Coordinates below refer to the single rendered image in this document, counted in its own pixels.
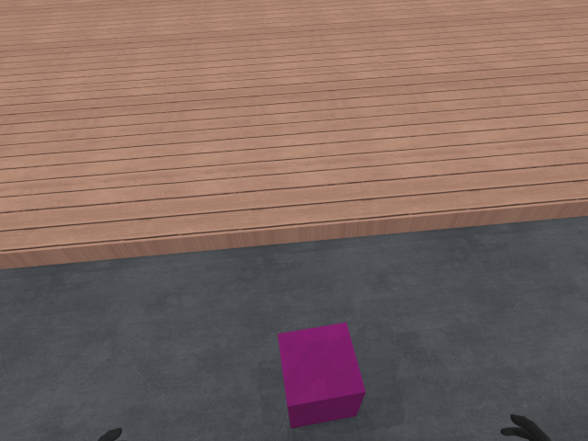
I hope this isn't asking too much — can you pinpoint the right robot hand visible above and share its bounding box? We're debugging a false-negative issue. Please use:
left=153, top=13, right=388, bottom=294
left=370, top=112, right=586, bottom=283
left=501, top=414, right=551, bottom=441

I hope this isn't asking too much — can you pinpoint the carton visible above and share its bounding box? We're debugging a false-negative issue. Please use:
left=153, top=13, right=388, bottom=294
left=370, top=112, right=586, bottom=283
left=277, top=322, right=366, bottom=428

